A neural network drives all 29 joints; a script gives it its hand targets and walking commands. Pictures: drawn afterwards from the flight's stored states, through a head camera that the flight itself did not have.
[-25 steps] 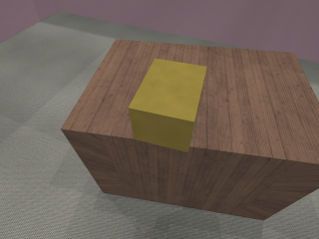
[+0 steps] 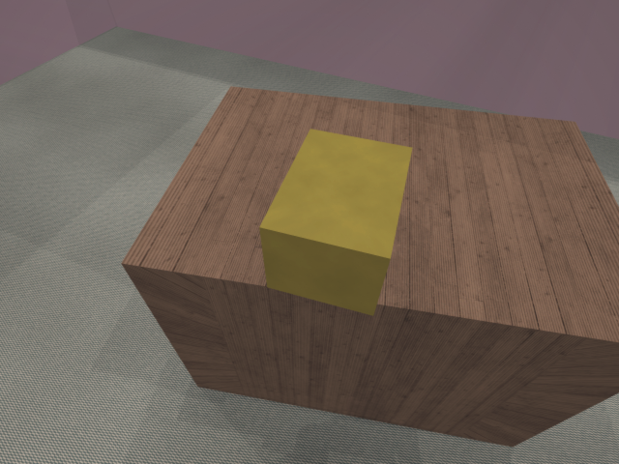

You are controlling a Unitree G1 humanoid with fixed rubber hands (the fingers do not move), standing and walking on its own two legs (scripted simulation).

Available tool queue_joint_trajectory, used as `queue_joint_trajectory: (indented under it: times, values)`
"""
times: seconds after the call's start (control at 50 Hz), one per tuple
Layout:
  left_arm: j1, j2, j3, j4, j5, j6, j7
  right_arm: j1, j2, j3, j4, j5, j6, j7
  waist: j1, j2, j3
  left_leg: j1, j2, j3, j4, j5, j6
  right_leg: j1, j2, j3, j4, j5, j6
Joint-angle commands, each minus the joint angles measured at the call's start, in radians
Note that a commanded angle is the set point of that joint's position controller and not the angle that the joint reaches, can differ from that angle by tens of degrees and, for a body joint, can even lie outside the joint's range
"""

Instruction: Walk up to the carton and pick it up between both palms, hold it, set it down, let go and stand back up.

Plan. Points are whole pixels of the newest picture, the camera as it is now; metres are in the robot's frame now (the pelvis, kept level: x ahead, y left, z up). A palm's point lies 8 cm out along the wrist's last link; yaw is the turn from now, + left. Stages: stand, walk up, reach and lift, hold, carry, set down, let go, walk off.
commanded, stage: walk up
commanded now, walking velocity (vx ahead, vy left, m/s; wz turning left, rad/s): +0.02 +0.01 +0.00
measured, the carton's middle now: (340, 217) +0.51 -0.06 -0.02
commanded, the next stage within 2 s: none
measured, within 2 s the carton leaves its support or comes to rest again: neither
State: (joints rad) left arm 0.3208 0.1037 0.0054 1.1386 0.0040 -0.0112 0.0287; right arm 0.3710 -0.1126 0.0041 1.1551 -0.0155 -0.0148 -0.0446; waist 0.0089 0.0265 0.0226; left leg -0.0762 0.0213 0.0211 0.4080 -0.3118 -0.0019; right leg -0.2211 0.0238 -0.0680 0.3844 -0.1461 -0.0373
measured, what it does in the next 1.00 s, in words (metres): stands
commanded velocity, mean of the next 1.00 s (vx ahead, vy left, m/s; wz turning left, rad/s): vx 0.00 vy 0.00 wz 0.00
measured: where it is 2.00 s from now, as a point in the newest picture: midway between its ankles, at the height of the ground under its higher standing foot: outside the picture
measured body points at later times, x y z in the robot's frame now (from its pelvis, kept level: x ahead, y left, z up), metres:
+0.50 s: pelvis +0.02 +0.02 +0.00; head +0.03 +0.03 +0.45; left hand -0.01 +0.23 -0.17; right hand -0.03 -0.17 -0.16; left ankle -0.06 +0.12 -0.74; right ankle +0.04 -0.10 -0.74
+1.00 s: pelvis +0.02 +0.04 +0.00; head +0.03 +0.06 +0.45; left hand -0.02 +0.24 -0.17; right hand -0.04 -0.15 -0.16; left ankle -0.06 +0.12 -0.74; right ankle +0.04 -0.10 -0.74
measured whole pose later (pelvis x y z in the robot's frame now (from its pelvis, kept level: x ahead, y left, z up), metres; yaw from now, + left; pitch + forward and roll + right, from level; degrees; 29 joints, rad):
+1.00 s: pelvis +0.02 +0.04 +0.00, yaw +1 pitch -1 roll -1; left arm 0.31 0.10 0.01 1.18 0.00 0.00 0.05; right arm 0.39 -0.08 0.02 1.16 -0.01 -0.03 -0.05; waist 0.01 -0.01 0.05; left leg -0.03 -0.05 0.03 0.37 -0.32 0.06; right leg -0.20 -0.04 -0.05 0.40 -0.18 0.03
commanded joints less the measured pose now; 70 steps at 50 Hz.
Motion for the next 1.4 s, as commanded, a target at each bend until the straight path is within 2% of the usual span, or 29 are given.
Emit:
queue_joint_trajectory:
  times: [0.0, 0.16, 0.24, 0.34, 0.36, 0.42, 0.44, 0.52, 0.58, 0.62, 0.72, 0.74, 0.8, 0.88, 0.92, 1.0, 1.08, 1.12, 1.16, 1.18, 1.2, 1.22, 1.24, 1.26, 1.28, 1.3, 1.34, 1.36, 1.38]
  values:
    - [0.070, 0.068, 0.007, 0.000, -0.003, -0.010, 0.007, 0.108, -0.073, -0.008, 0.019, 0.000, -0.010, -0.001, 0.002, -0.055, 0.092, -0.112, 0.085, -0.072, -0.104, 0.133, 0.034, 0.064, -0.120, 0.135, -0.074, 0.121, -0.013]
    - [0.065, 0.064, 0.010, 0.003, 0.001, -0.010, 0.014, 0.116, -0.020, 0.002, 0.032, -0.001, -0.012, 0.000, -0.010, 0.029, 0.053, -0.099, 0.084, -0.071, -0.101, 0.195, 0.038, 0.095, -0.116, 0.110, -0.011, 0.141, -0.016]
    - [0.061, 0.062, 0.011, 0.016, 0.003, -0.013, 0.016, 0.112, -0.045, -0.002, 0.028, 0.010, -0.020, -0.009, -0.006, -0.038, 0.037, -0.079, 0.095, -0.062, -0.098, 0.285, 0.041, 0.103, -0.133, 0.097, 0.001, 0.258, -0.018]
    - [0.066, 0.054, 0.014, 0.014, 0.000, -0.004, 0.023, 0.117, -0.023, 0.005, 0.028, 0.005, -0.015, -0.009, 0.005, 0.048, 0.075, -0.096, 0.090, -0.058, -0.095, 0.352, 0.033, 0.103, -0.135, 0.080, 0.003, 0.215, -0.001]
    - [0.083, 0.059, 0.010, 0.029, 0.002, -0.001, 0.022, 0.109, -0.039, 0.005, 0.030, 0.003, -0.016, -0.010, 0.019, -0.020, 0.079, -0.067, 0.085, -0.074, -0.094, 0.323, 0.037, 0.077, -0.121, 0.094, -0.012, 0.207, 0.002]
    - [0.050, 0.042, 0.006, 0.022, 0.004, -0.002, 0.020, 0.136, -0.019, 0.004, 0.030, 0.011, -0.013, -0.008, -0.017, -0.025, 0.043, -0.075, 0.091, -0.067, -0.100, 0.285, 0.043, 0.117, -0.139, 0.093, 0.009, 0.213, -0.012]
    - [0.060, 0.052, 0.015, 0.033, -0.004, -0.001, 0.020, 0.105, -0.005, 0.008, 0.024, 0.004, -0.016, -0.010, 0.014, -0.048, 0.045, -0.057, 0.090, -0.071, -0.093, 0.306, 0.048, 0.087, -0.121, 0.080, 0.007, 0.207, -0.001]
    - [0.060, 0.064, 0.008, 0.031, 0.006, 0.007, 0.020, 0.093, -0.034, 0.005, 0.014, 0.007, -0.012, -0.008, 0.006, 0.031, 0.100, -0.089, 0.094, -0.082, -0.107, 0.290, 0.050, 0.075, -0.135, 0.087, -0.009, 0.142, 0.004]
    - [0.075, 0.052, 0.011, 0.036, 0.004, 0.006, 0.020, 0.120, -0.040, 0.005, 0.025, 0.003, -0.013, -0.009, -0.002, -0.038, 0.094, -0.081, 0.079, -0.086, -0.115, 0.290, 0.056, 0.076, -0.133, 0.091, -0.010, 0.149, 0.005]
    - [0.052, 0.039, 0.008, 0.020, 0.012, 0.002, 0.021, 0.112, -0.039, 0.003, 0.021, 0.000, -0.016, -0.008, 0.002, 0.014, 0.077, -0.087, 0.087, -0.076, -0.113, 0.293, 0.047, 0.102, -0.144, 0.079, -0.006, 0.153, 0.013]
    - [0.051, 0.066, 0.007, 0.037, 0.005, 0.007, 0.022, 0.124, -0.032, 0.004, 0.016, 0.002, -0.015, -0.008, -0.009, -0.036, 0.082, -0.027, 0.086, -0.086, -0.120, 0.344, 0.060, 0.054, -0.130, 0.085, -0.012, 0.141, 0.016]
    - [0.071, 0.044, 0.003, 0.036, -0.001, 0.007, 0.021, 0.106, -0.041, 0.003, 0.009, 0.004, -0.016, -0.007, 0.004, 0.004, 0.070, -0.036, 0.095, -0.076, -0.110, 0.295, 0.063, 0.062, -0.132, 0.084, -0.023, 0.129, 0.018]
    - [0.069, 0.049, 0.008, 0.044, -0.002, 0.011, 0.021, 0.108, -0.039, -0.001, 0.002, 0.005, -0.015, -0.005, 0.008, -0.055, 0.083, -0.091, 0.079, -0.089, -0.123, 0.181, 0.058, 0.098, -0.129, 0.089, -0.033, 0.108, 0.033]
    - [0.098, 0.031, 0.006, 0.046, 0.003, 0.013, 0.021, 0.118, -0.031, 0.010, 0.012, 0.007, -0.020, -0.004, 0.005, 0.048, 0.107, -0.108, 0.082, -0.086, -0.135, 0.253, 0.054, 0.079, -0.132, 0.075, -0.020, 0.104, 0.030]
    - [0.092, 0.044, 0.005, 0.053, -0.004, 0.012, 0.022, 0.122, -0.056, 0.004, 0.004, 0.004, -0.023, -0.006, 0.008, -0.018, 0.070, -0.067, 0.078, -0.085, -0.127, 0.332, 0.057, 0.083, -0.134, 0.071, -0.009, 0.142, 0.025]
    - [0.072, 0.044, 0.005, 0.042, 0.000, 0.009, 0.024, 0.120, -0.042, 0.010, -0.004, 0.006, -0.022, -0.008, 0.002, 0.007, 0.067, -0.043, 0.079, -0.075, -0.101, 0.442, 0.056, 0.078, -0.143, 0.059, 0.006, 0.169, 0.032]
    - [0.079, 0.049, -0.001, 0.045, -0.007, 0.017, 0.025, 0.138, -0.036, 0.008, -0.002, 0.008, -0.016, -0.006, 0.004, 0.030, 0.081, -0.054, 0.089, -0.093, -0.118, 0.338, 0.071, 0.049, -0.138, 0.079, -0.020, 0.093, 0.028]
    - [0.062, 0.070, 0.014, 0.049, 0.001, 0.014, 0.024, 0.132, -0.040, -0.008, -0.007, 0.010, -0.012, -0.007, -0.012, -0.034, 0.110, -0.060, 0.089, -0.094, -0.125, 0.298, 0.063, 0.082, -0.136, 0.056, 0.003, 0.107, 0.034]
    - [-0.034, 0.109, 0.044, -0.010, -0.023, 0.046, 0.017, 0.078, -0.248, -0.077, -0.088, 0.004, 0.000, -0.034, -0.063, 0.079, 0.159, 0.062, 0.311, -0.171, -0.152, 0.206, 0.114, -0.313, -0.042, -0.042, 0.309, -0.238, 0.087]
    - [-0.107, 0.080, 0.038, -0.065, 0.009, 0.052, 0.011, 0.127, -0.225, -0.089, -0.070, 0.000, 0.007, -0.040, -0.104, 0.164, 0.184, -0.023, 0.394, -0.219, -0.213, 0.100, 0.166, -0.334, -0.110, -0.027, 0.490, -0.367, 0.103]
    - [-0.178, 0.064, 0.037, -0.120, 0.022, 0.050, -0.003, 0.168, -0.150, -0.062, -0.055, 0.001, 0.012, -0.045, -0.099, 0.143, 0.210, -0.169, 0.358, -0.188, -0.240, 0.079, 0.174, -0.284, -0.123, -0.014, 0.574, -0.369, 0.096]
    - [-0.174, 0.057, 0.047, -0.137, 0.030, 0.045, -0.008, 0.114, -0.138, -0.067, -0.064, 0.007, 0.022, -0.049, -0.056, 0.222, 0.209, -0.290, 0.282, -0.053, -0.227, 0.122, 0.184, -0.200, -0.127, -0.032, 0.624, -0.362, 0.085]
    - [-0.076, 0.096, 0.058, -0.096, 0.041, 0.048, -0.008, 0.051, -0.099, -0.063, -0.079, -0.019, 0.026, -0.049, 0.002, 0.166, 0.198, -0.206, 0.177, 0.045, -0.186, 0.207, 0.153, -0.218, -0.107, -0.044, 0.560, -0.341, 0.060]
    - [-0.020, 0.067, 0.051, -0.087, 0.051, 0.045, -0.009, 0.070, -0.146, -0.077, -0.092, -0.029, 0.022, -0.041, -0.003, 0.177, 0.156, -0.204, 0.161, 0.067, -0.172, 0.073, 0.142, -0.173, -0.109, -0.083, 0.509, -0.323, 0.056]
    - [-0.033, 0.062, 0.050, -0.101, 0.047, 0.043, -0.017, 0.145, -0.119, -0.074, -0.078, -0.023, 0.015, -0.025, -0.049, 0.180, 0.117, -0.198, 0.192, -0.025, -0.254, -0.341, 0.163, -0.184, -0.079, -0.134, 0.518, -0.402, 0.052]
    - [-0.136, 0.045, 0.056, -0.125, 0.045, 0.043, -0.028, 0.157, -0.110, -0.069, -0.072, -0.028, 0.006, -0.027, -0.081, 0.073, 0.182, -0.160, 0.245, -0.112, -0.307, -0.383, 0.190, -0.258, -0.082, -0.136, 0.516, -0.372, 0.070]
    - [-0.216, 0.028, 0.049, -0.177, 0.027, 0.016, -0.043, 0.195, -0.145, -0.067, -0.046, -0.027, -0.022, -0.033, -0.088, -0.029, 0.186, -0.020, 0.307, -0.190, -0.270, -0.170, 0.217, -0.360, -0.129, -0.061, 0.400, -0.334, 0.049]
    - [-0.201, -0.013, 0.030, -0.172, 0.026, -0.005, -0.042, 0.199, -0.138, -0.057, -0.039, -0.024, -0.040, -0.033, -0.073, -0.036, 0.183, 0.046, 0.314, -0.160, -0.193, 0.172, 0.210, -0.367, -0.121, -0.062, 0.291, -0.346, 0.032]
    - [-0.091, -0.009, 0.031, -0.144, 0.017, -0.020, -0.032, 0.153, -0.145, -0.061, -0.030, -0.033, -0.047, -0.031, 0.003, 0.003, 0.128, 0.081, 0.279, -0.066, -0.056, 0.525, 0.173, -0.238, -0.115, -0.050, 0.135, -0.288, 0.017]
